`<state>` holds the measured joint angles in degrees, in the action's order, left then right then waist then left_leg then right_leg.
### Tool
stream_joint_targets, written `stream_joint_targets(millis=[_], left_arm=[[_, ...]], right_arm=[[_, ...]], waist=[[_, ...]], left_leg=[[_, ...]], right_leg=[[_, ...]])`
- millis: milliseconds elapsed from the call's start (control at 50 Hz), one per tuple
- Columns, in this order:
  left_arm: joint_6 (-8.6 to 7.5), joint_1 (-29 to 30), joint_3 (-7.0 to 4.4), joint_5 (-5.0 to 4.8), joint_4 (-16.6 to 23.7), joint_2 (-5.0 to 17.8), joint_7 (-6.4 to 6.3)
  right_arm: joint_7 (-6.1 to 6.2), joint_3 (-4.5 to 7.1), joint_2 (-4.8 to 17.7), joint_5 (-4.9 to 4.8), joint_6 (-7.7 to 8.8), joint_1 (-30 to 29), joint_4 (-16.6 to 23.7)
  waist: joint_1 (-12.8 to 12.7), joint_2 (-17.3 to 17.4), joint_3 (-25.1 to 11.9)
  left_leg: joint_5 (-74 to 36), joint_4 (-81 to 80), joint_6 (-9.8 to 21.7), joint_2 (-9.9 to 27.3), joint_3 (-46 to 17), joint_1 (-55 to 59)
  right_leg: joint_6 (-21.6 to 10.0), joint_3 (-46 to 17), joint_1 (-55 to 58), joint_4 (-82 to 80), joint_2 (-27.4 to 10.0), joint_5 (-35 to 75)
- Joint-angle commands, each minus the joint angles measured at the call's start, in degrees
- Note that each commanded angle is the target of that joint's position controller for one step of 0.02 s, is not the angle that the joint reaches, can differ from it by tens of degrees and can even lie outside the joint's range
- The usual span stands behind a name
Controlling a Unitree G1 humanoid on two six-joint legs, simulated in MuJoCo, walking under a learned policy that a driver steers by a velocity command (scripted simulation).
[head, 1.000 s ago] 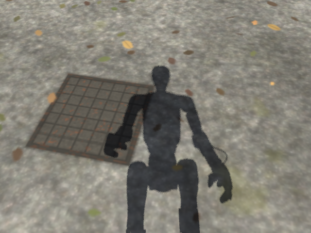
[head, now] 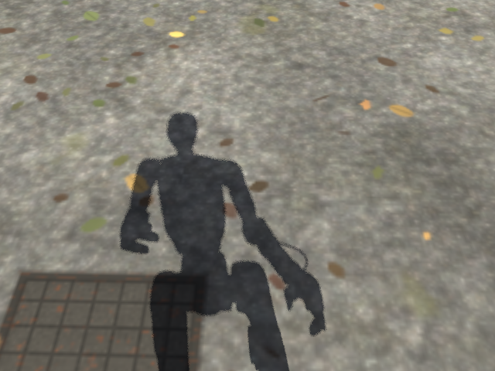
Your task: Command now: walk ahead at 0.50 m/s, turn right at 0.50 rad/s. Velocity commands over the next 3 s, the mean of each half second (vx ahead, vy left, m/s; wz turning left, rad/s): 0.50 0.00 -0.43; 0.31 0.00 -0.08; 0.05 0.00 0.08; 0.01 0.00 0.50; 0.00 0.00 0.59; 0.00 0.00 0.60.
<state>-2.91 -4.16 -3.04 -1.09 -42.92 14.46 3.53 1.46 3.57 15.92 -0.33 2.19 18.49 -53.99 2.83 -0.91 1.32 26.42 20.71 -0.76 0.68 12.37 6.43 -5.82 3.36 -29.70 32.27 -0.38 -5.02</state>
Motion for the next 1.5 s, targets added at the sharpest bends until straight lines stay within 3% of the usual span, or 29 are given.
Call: stream_joint_targets(millis=[20,40,60,80,100,140,300,380,440,480,500,520,540,560,600,740,860,920,960,980,1000,1040,1080,1160,1220,1240,1300,1380,1500], left_arm=[[0.36,-21.6,-6.61,-0.1,-0.7,17.8,-1.82],[-0.09,-19.8,-5.86,-0.58,0.4,17.5,-1.8],[-0.4,-19.7,-4.51,0.01,0.6,13.2,-1.86],[-0.77,-16.9,-3.95,0.21,0.9,11.0,-1.99],[-0.96,-13.1,-3.51,0.22,1.6,9.7,-1.96],[-1.02,-8.7,-2.64,0.94,3.4,7.5,-2.3],[-0.72,-13.6,-3.39,0.19,2.2,10.3,-4.32],[-0.62,-17.4,-3.1,-0.02,-0.3,9.7,-4.21],[-0.06,-17.6,-3.36,0.34,-1.0,10.4,-4.48],[0.25,-16.3,-2.7,0.6,-0.5,8.9,-4.38],[0.19,-17.6,-1.61,1.51,0.6,6.5,-4.36],[-0.71,-25.9,-0.42,0.02,0.5,2.4,-4.07],[-1.16,-23.0,-1.07,-0.7,-0.1,7.2,-4.11],[-1.39,-15.8,-1.87,-1.0,1.5,10.2,-4.06],[-1.73,-10.2,-1.82,0.41,3.1,9.0,-4.07],[-0.66,-9.5,-0.53,1.43,3.2,3.0,-4.29],[-0.67,-1.8,-0.7,1.23,4.4,4.3,-3.39],[-1.14,-5.2,-1.51,2.01,3.1,6.0,-3.18],[-1.06,-9.5,-2.7,3.25,2.7,11.9,-4.07],[-0.15,-10.9,-1.66,3.28,1.8,8.1,-4.26],[0.47,-11.5,-0.56,2.31,1.3,4.3,-3.88],[0.87,-7.1,-0.37,1.83,1.0,5.1,-3.38],[1.18,-0.5,-0.81,2.17,1.6,6.9,-3.65],[2.01,2.1,-0.69,2.01,0.1,5.6,-4.24],[2.04,-1.9,-0.1,2.08,-2.6,3.9,-4.08],[2.12,-2.7,-0.19,2.04,-2.6,3.3,-4.27],[2.12,-2.0,-0.54,1.91,-4.3,4.1,-5.15],[2.17,-3.0,-1.85,1.6,-5.3,6.8,-6.31],[3.43,-4.7,-3.17,1.29,-5.5,6.6,-7.14]], right_arm=[[0.49,0.69,6.5,1.22,0.83,0.9,6.2],[-0.72,-0.97,2.6,1.31,3.31,1.7,7.4],[-1.84,0.32,7.4,-0.95,5.42,-4.8,8.7],[-2.18,0.29,7.9,-2.09,6.47,-8.3,10.0],[-1.86,0.4,7.3,-1.13,6.76,-9.0,9.8],[-1.48,1.22,7.8,0.48,5.46,-7.8,9.4],[-1.8,-0.26,3.1,0.81,4.09,-18.0,13.0],[-2.77,-0.01,5.0,0.1,4.84,-21.7,14.6],[-3.15,0.57,6.8,0.14,5.45,-19.7,14.6],[-2.8,2.03,9.6,0.69,5.85,-9.3,11.8],[-2.63,2.82,12.8,1.37,5.92,-0.3,10.7],[-3.03,4.14,16.4,0.87,5.03,5.7,7.9],[-3.39,2.73,11.0,-0.77,4.86,6.0,7.8],[-3.23,1.83,8.2,-0.69,4.66,1.7,8.7],[-3.06,0.93,6.3,0.63,4.06,-4.2,9.7],[-1.99,0.88,8.0,0.57,3.59,-5.5,7.5],[-1.27,0.64,8.4,-0.14,1.62,-2.1,4.4],[-1.06,0.49,8.1,-0.73,0.87,-3.9,3.8],[-1.31,-0.71,4.8,1.6,1.86,1.7,3.8],[-1.4,-2.05,1.2,1.24,1.84,6.8,2.1],[-1.46,-1.53,4.1,0.53,0.9,3.6,2.2],[-0.76,-0.63,6.0,-0.13,-1.4,-1.0,3.1],[0.26,-0.35,5.5,0.31,-3.37,-1.7,3.0],[0.31,-0.83,2.5,0.97,-3.61,1.5,0.0],[0.31,-0.49,6.2,2.11,-3.62,-2.4,1.8],[0.42,0.15,8.3,1.21,-3.48,-4.4,1.0],[0.23,-0.83,4.4,1.4,-1.61,-6.8,0.6],[0.22,0.3,8.2,-0.05,-1.03,-7.7,2.3],[1.1,1.7,8.5,-0.41,-2.54,-7.3,5.6]], waist=[[-10.2,-6.9,-15.9],[-7.2,-11.7,-22.1],[-10.1,-7.0,-18.9],[-9.2,-3.9,-12.0],[-6.4,0.9,-7.1],[-2.7,-0.2,-3.9],[-6.1,-3.3,-1.1],[-7.7,-3.9,-0.1],[-5.9,-5.4,0.1],[-0.6,-4.4,-6.1],[2.3,1.4,-14.9],[0.1,19.3,-21.4],[2.1,14.2,-18.0],[2.8,8.5,-9.4],[0.3,3.8,-2.1],[-3.1,5.7,-3.8],[-0.4,6.2,-4.3],[-3.4,5.0,-5.1],[-2.0,-4.1,-12.6],[-2.0,-11.5,-18.9],[-3.9,-10.9,-18.1],[-3.1,-5.4,-11.4],[-0.7,-6.1,-7.1],[1.4,-6.9,-7.7],[-1.5,-1.2,-2.4],[-3.7,5.7,0.3],[-3.5,6.1,0.7],[-3.0,4.9,-1.9],[-2.5,4.4,-3.1]], left_leg=[[-38.4,44.5,1.1,5.9,-0.7,-28.6],[6.3,58.5,-0.5,-5.0,-11.7,-45.4],[4.2,60.7,1.2,-1.0,-18.8,-51.7],[-0.8,57.1,2.5,1.7,-17.9,-52.7],[-4.4,51.0,2.4,3.9,-17.4,-50.1],[-7.9,44.5,1.1,6.0,-17.3,-42.7],[-32.7,14.4,-3.2,2.0,-13.9,-35.3],[-32.9,8.8,-1.1,1.7,-15.3,-36.1],[-25.3,6.9,1.7,1.4,-14.9,-35.0],[-25.4,5.3,5.1,1.0,-13.8,-20.3],[-26.3,7.7,9.4,10.0,-23.8,-3.9],[-12.2,1.4,18.6,21.0,-49.4,14.2],[2.3,-3.9,17.5,21.3,-56.3,13.4],[2.5,-5.0,14.8,19.2,-48.5,6.0],[-9.7,-7.1,13.6,15.1,-37.7,-7.0],[-56.9,-7.0,13.0,9.8,-18.0,-15.7],[-50.1,-4.3,10.8,9.7,-16.5,-12.5],[-45.4,2.9,8.4,8.8,-17.6,-11.7],[-26.5,15.8,3.1,2.0,-14.5,-21.7],[-2.3,25.1,0.2,-0.6,-14.0,-27.8],[13.0,31.2,-1.5,-0.3,-15.8,-30.4],[12.3,34.1,-2.6,1.9,-16.5,-33.7],[5.6,28.2,-3.4,3.3,-16.2,-28.7],[-13.6,12.4,-2.2,0.9,-11.9,-14.5],[-13.3,3.1,1.7,5.6,-16.6,-16.0],[-1.4,2.0,3.3,5.0,-16.6,-24.5],[-3.2,-1.0,1.4,4.0,-16.9,-29.5],[-18.9,2.8,3.2,4.4,-19.6,-26.4],[-24.3,7.0,6.2,4.7,-24.9,-28.7]], right_leg=[[-11.7,-21.8,43.0,-2.3,-9.8,-2.6],[-19.8,-50.2,53.9,-12.5,-19.5,-9.0],[-16.6,-45.1,52.3,-14.7,-17.8,-10.4],[-14.1,-36.5,44.7,-15.1,-15.7,-7.5],[-12.3,-30.5,35.5,-16.1,-13.1,-2.2],[-11.3,-25.0,24.3,-18.7,-10.0,5.1],[-7.1,-14.9,14.0,-20.2,-4.2,4.3],[-6.3,-18.7,21.1,-16.9,-7.9,1.3],[-5.2,-21.6,26.9,-12.7,-10.9,7.2],[-2.9,-18.6,26.1,-0.7,-6.7,19.9],[-0.7,-15.2,17.2,15.2,-2.4,9.9],[3.8,-9.9,-3.7,34.5,6.3,-21.3],[3.6,-14.1,-11.9,40.7,3.9,-27.6],[3.2,-13.2,-14.8,41.6,1.2,-22.6],[3.5,-9.8,-12.4,36.1,-3.2,-15.2],[7.3,-5.1,-1.0,15.3,-3.9,-5.4],[6.1,-5.0,5.1,0.4,-1.2,6.3],[3.4,-4.4,12.5,-7.9,-0.1,9.4],[-2.8,-14.2,32.3,-3.6,-11.2,46.4],[-11.1,-22.3,39.3,-3.2,-19.3,50.4],[-12.7,-25.8,36.7,-5.9,-19.9,42.4],[-9.4,-24.3,28.1,-10.3,-17.1,20.7],[-6.5,-20.5,17.1,-14.6,-14.3,8.2],[-3.5,-12.4,8.7,-15.2,-8.7,-4.3],[3.2,-9.7,6.8,-13.4,-3.9,-22.6],[4.9,-6.5,11.2,-12.1,-1.0,-18.1],[4.5,-5.8,19.7,-7.3,-1.3,-7.0],[4.0,-3.3,20.7,-3.3,-1.2,1.9],[3.5,-1.8,20.8,0.1,-1.8,2.9]])
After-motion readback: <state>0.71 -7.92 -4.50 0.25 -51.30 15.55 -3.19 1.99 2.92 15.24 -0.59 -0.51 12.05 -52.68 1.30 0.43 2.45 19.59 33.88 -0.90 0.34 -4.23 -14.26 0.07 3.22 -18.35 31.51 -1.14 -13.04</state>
